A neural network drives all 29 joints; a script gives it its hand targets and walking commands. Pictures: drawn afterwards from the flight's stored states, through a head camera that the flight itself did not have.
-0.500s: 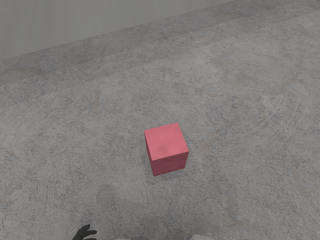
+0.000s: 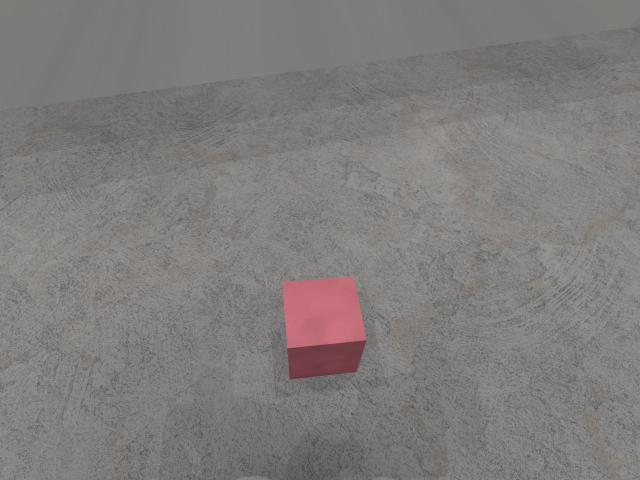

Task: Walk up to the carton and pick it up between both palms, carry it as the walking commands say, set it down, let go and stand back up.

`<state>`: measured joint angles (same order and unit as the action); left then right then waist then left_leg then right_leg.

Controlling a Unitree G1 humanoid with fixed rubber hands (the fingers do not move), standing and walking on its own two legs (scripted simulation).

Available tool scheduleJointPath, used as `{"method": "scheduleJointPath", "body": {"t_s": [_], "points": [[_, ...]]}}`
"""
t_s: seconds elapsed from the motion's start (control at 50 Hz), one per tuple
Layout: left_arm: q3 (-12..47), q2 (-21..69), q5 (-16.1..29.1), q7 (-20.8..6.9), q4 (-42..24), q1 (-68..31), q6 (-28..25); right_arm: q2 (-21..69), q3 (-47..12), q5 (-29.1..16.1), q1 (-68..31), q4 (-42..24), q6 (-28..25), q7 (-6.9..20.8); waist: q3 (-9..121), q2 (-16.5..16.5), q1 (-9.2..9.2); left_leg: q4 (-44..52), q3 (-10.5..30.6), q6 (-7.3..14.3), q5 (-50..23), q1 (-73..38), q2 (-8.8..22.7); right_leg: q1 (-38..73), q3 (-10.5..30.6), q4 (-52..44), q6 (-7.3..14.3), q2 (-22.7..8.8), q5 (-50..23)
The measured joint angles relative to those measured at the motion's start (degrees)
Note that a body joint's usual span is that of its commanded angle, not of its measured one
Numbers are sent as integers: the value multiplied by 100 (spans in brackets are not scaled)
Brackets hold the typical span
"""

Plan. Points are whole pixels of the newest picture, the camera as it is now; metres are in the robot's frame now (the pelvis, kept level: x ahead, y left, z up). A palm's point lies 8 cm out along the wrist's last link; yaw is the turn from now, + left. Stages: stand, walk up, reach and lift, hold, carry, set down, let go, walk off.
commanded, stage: walk up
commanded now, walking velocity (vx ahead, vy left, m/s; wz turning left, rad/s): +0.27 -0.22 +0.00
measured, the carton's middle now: (320, 329) +0.58 -0.01 -0.62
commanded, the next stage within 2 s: none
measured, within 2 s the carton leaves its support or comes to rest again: neither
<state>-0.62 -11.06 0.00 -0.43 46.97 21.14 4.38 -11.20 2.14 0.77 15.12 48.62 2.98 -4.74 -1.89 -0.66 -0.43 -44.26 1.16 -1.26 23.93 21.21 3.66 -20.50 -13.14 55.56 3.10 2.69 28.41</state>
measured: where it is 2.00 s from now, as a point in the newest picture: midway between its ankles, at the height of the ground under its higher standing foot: outside the picture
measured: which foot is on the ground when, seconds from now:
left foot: down 0.00-0.22, up 0.24-0.70, down 0.72-1.00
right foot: up 0.00-0.18, down 0.20-0.74, up 0.76-0.98, down 1.00-1.00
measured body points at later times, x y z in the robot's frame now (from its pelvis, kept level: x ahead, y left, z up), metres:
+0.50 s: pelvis +0.12 -0.10 +0.02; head +0.13 -0.12 +0.47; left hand +0.10 +0.14 -0.11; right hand +0.19 -0.33 -0.13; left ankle +0.06 +0.09 -0.63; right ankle +0.04 -0.17 -0.71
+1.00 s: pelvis +0.21 -0.07 +0.01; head +0.26 -0.07 +0.46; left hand +0.32 +0.16 -0.12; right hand +0.29 -0.32 -0.13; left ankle +0.23 +0.08 -0.71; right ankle +0.20 -0.16 -0.71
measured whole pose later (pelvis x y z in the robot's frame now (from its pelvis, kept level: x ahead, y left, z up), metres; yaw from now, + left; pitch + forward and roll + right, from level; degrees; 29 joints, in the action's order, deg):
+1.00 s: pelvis +0.21 -0.07 +0.01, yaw +0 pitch +2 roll +0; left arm -0.6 -11.0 0.0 0.3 47.8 8.1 1.0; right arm -11.2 2.0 0.8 13.0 48.6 0.4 -1.8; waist -4.8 -0.1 -0.6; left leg -35.4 1.1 -2.7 16.5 20.4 3.4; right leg -18.5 -7.0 38.7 -0.2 -1.3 26.4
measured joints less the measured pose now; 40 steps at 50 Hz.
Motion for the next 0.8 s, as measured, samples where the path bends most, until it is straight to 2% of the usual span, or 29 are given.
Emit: {"method": "scheduleJointPath", "body": {"t_s": [0.04, 0.08, 0.14, 0.2, 0.22, 0.24, 0.3, 0.34, 0.4, 0.52, 0.6, 0.68, 0.7, 0.72, 0.74, 0.8], "points": [[1, -2, 0, -11, -6, -119, 2, 0, -2, 0, 168, -3, 0, -5, 112, 4, -3, 188, -3, 0, 71, -208, 135, -377, 321, 858, -21, -15, 21], [2, -4, 1, -49, -11, -283, 0, 2, -3, 0, 270, -4, 0, 0, 235, 3, -10, 480, -11, -30, 31, -403, 276, -554, 569, 861, -81, -136, -33], [1, -7, 1, -72, -17, -510, -83, 4, -5, 0, 281, -9, -70, 90, 399, -5, -18, 825, -21, -197, -88, -528, 437, -542, 681, -103, -197, -385, -209], [2, -9, 1, -72, -19, -597, -274, 5, -6, 0, 285, -6, -166, 207, 467, -35, -22, 900, -27, -411, -67, -529, 528, -124, 683, -1836, -263, -427, -710], [2, 8, 1, -72, -7, -595, -345, -3, -4, 0, 276, -2, -184, 237, 417, 1, -15, 805, -7, -423, -18, -536, 568, -30, 649, -2017, -249, -397, -1020], [1, 30, 1, -72, 2, -578, -398, -4, -4, 0, 275, 2, -186, 263, 348, 38, -20, 428, -4, -380, 123, -491, 557, 41, 608, -1950, -212, -380, -1005], [1, 34, 1, -72, 9, -229, -501, -5, -4, 0, 270, 1, -187, 352, 330, 10, -24, -1229, -12, -273, 408, -208, 233, 427, 585, -2018, -98, -460, -743], [2, 35, 1, -72, 47, 65, -507, -6, -5, 0, 235, -3, -186, 453, 340, 40, -20, -1801, -1, -249, 275, -110, 144, 729, 579, -2197, -70, -462, -672], [2, 36, 1, -67, 91, 419, -518, -8, -4, 0, 161, -5, -186, 577, 321, 63, -16, -1947, 5, -247, 18, 9, 127, 1064, 575, -2400, -66, -460, -607], [2, 36, 0, -17, 91, 804, -581, -8, -3, 0, -8, -4, -159, 622, -1, 136, -14, -1884, 7, -247, -126, 218, 118, 1586, 573, -2487, -65, -459, -355], [2, 37, 0, 25, 89, 900, -580, -9, -3, 0, -124, -7, -124, 626, -155, 139, -12, -1369, 9, -246, -137, 234, 99, 1859, 570, -2489, -100, -457, -153], [2, 38, 0, 49, 88, 870, -567, -10, -3, 0, -233, -8, -124, 607, -147, 141, -10, -350, 10, -246, -149, 235, 56, 1955, 561, -2490, -215, -453, 35], [2, 39, 0, 63, 88, 830, -544, -11, -3, 0, -238, -8, -126, 584, -134, 143, -9, 29, 10, -240, -248, 219, 17, 1954, 548, -2483, -254, -451, 79], [3, 39, 0, 69, 88, 780, -523, -13, -3, 0, -236, -9, -141, 558, -150, 151, -6, 464, 14, -207, -661, 139, -25, 1946, 540, -2391, -290, -449, 125], [2, 31, 0, 72, 92, 679, -485, -7, -7, 0, -240, -5, -168, 537, -205, 130, -4, 518, 11, -168, -816, 108, -43, 1823, 541, -2042, -305, -482, 120], [2, 17, 0, 74, 88, 190, -398, -7, -14, 0, -229, -5, -230, 452, -276, 108, 2, 524, 15, -59, -679, 45, -16, 924, 580, -51, -334, -441, 232]]}}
